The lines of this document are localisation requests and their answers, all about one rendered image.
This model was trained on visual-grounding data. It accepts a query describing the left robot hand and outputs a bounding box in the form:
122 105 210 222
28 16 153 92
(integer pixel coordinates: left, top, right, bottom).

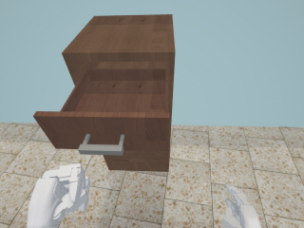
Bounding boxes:
27 163 91 228

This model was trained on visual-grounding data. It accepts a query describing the right robot hand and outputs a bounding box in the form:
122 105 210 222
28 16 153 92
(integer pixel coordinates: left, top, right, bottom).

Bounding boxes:
222 182 262 228

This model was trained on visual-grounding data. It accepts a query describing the handle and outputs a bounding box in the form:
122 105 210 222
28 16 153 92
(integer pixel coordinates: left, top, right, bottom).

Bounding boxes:
78 134 124 156

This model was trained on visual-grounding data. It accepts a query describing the cabinet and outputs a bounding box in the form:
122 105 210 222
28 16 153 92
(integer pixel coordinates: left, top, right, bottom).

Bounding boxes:
62 14 176 172

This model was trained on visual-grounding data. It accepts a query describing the drawer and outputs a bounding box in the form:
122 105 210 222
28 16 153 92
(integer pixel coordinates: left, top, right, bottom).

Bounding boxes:
33 68 169 152

